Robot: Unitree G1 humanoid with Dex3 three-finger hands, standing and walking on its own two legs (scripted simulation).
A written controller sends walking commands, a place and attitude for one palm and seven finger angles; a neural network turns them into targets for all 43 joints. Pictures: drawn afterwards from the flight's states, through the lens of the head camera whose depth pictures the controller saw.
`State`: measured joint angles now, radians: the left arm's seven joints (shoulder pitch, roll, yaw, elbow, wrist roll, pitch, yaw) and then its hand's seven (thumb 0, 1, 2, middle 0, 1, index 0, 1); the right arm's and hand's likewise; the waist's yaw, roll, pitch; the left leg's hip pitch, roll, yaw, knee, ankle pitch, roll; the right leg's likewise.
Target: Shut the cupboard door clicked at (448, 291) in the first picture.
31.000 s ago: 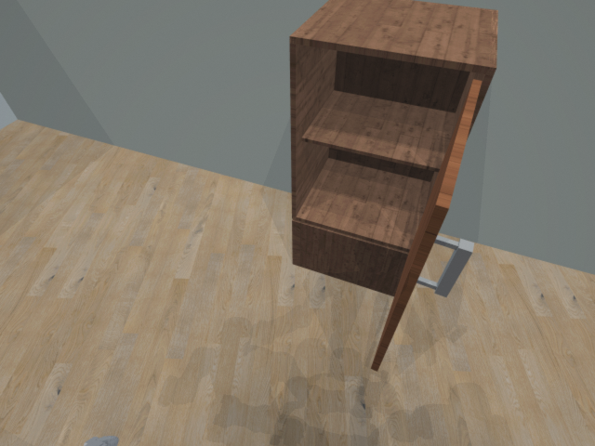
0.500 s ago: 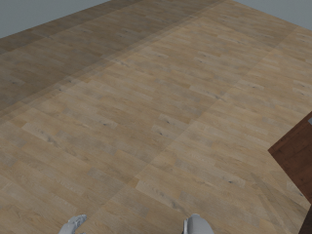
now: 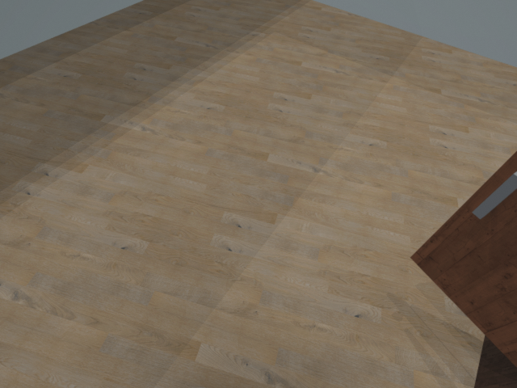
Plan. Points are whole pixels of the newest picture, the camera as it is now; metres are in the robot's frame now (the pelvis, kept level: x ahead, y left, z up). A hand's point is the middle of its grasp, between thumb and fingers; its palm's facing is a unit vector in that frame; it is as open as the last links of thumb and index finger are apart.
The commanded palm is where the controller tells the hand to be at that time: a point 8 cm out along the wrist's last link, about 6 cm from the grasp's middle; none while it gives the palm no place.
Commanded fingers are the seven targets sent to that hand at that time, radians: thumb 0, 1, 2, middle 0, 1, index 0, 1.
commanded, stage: turn to face it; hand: left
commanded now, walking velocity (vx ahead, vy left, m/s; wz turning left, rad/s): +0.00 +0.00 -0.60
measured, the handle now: (504, 192) +0.53 -0.49 -0.03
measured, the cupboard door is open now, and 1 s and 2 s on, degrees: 67 67 67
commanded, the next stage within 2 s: take the last steps up to it in 1.46 s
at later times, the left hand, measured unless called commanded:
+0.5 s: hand (179, 353) +0.19 +0.15 -0.15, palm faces -0.30 -0.92 -0.26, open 7.4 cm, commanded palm none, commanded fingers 0.00 0.90 0.90 -0.20 -0.30 -0.20 -0.30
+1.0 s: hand (219, 312) +0.27 +0.09 -0.15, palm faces -0.59 -0.77 -0.25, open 7.4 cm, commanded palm none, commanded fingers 0.00 0.90 0.90 -0.20 -0.30 -0.20 -0.30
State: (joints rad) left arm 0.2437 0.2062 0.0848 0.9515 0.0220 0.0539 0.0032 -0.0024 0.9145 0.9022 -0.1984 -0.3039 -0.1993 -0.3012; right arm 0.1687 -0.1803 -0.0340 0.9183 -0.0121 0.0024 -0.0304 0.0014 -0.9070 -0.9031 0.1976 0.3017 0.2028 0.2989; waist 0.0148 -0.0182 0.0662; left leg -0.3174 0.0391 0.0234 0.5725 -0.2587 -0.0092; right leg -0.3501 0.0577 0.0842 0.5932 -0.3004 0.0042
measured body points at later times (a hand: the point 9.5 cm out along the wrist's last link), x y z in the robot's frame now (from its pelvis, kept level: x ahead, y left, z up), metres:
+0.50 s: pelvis +0.03 -0.01 +0.00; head +0.07 -0.04 +0.45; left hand +0.20 +0.20 -0.13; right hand +0.01 -0.30 -0.14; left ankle +0.04 +0.12 -0.67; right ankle +0.00 -0.14 -0.73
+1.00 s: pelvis +0.04 -0.01 +0.00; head +0.07 -0.04 +0.45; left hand +0.30 +0.13 -0.13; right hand -0.09 -0.24 -0.15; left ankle +0.11 +0.11 -0.73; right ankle -0.04 -0.10 -0.73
